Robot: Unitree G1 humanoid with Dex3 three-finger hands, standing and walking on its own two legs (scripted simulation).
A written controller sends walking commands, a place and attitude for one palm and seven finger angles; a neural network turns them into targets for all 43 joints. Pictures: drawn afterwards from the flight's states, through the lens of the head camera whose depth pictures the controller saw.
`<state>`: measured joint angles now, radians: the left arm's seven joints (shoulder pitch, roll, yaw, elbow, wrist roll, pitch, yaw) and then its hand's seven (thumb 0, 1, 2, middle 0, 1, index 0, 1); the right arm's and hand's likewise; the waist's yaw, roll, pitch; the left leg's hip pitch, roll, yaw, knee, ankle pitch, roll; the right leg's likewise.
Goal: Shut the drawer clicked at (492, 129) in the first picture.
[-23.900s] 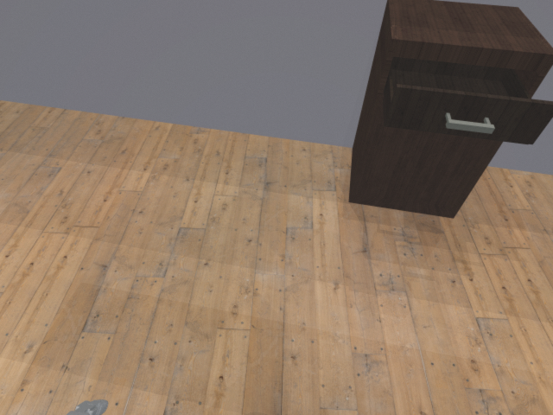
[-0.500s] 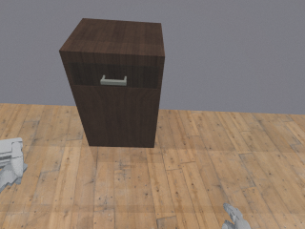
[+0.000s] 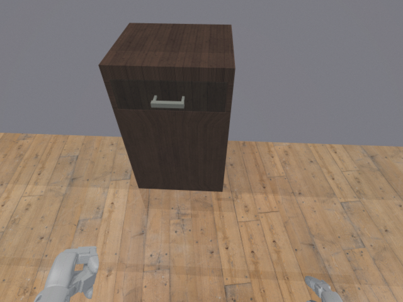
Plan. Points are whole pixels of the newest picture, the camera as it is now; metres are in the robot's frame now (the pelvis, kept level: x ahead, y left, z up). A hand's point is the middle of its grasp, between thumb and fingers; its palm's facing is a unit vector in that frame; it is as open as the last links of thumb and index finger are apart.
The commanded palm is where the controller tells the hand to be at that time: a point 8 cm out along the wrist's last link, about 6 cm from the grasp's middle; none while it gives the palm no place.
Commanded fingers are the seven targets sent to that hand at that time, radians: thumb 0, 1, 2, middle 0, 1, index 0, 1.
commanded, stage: let the arm hang, fingers relaxed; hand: left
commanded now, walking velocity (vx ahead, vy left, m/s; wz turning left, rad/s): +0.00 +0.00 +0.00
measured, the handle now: (168, 101) +0.85 +0.18 -0.09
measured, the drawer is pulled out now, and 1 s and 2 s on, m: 0.00 0.00 0.00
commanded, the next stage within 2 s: look to check the result in 0.94 s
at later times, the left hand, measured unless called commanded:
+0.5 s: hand out of the picture -0.09 +0.16 -0.15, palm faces +0.03 -0.97 -0.22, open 6.2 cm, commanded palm none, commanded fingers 0.00 0.90 0.90 -0.20 -0.30 -0.20 -0.30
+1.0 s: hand out of the picture +0.00 +0.12 -0.17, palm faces +0.05 -0.98 -0.17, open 7.3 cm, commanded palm none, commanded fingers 0.00 0.90 0.90 -0.20 -0.30 -0.20 -0.30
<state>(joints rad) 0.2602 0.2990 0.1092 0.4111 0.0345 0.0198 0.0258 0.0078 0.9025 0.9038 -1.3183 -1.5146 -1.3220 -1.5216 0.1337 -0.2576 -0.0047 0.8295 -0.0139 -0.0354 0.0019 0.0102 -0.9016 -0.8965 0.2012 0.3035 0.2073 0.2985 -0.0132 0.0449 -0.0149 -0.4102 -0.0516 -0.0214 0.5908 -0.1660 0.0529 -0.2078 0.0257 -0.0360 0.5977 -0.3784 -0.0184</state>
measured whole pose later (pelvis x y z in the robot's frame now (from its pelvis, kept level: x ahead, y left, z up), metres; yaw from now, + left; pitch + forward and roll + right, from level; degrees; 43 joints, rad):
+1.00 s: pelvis +0.02 -0.03 +0.01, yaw +0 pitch -2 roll +0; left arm 0.33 0.11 0.02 1.12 0.01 0.00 0.05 0.01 0.91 0.90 -0.20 -0.30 -0.20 -0.30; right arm 0.31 -0.10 -0.01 1.14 -0.02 0.01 -0.04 0.00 -0.91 -0.90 0.20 0.30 0.20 0.30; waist -0.02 0.00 0.05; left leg -0.28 -0.02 -0.04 0.48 -0.16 0.01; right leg -0.06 0.06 -0.04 0.43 -0.33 -0.06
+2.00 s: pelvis +0.04 -0.03 +0.01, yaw -1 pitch -2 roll +0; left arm 0.30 0.14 0.02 1.13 0.01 0.00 0.04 0.01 0.91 0.90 -0.20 -0.29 -0.20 -0.30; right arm 0.26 -0.14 -0.01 1.15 -0.01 0.01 -0.04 0.00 -0.91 -0.90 0.20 0.30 0.20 0.30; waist -0.01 0.00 0.07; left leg -0.25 -0.02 -0.02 0.44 -0.16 0.01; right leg -0.03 0.06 -0.02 0.39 -0.33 -0.06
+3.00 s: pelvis +0.05 -0.04 +0.02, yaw -2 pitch -2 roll +1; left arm 0.27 0.18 0.02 1.13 0.01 -0.01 0.04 0.01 0.91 0.90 -0.20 -0.29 -0.20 -0.30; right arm 0.22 -0.19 -0.01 1.15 -0.01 0.00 -0.04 0.00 -0.91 -0.90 0.20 0.30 0.20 0.30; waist -0.01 0.01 0.07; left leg -0.22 -0.01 -0.02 0.42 -0.16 0.00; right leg 0.00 0.06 -0.01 0.36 -0.33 -0.07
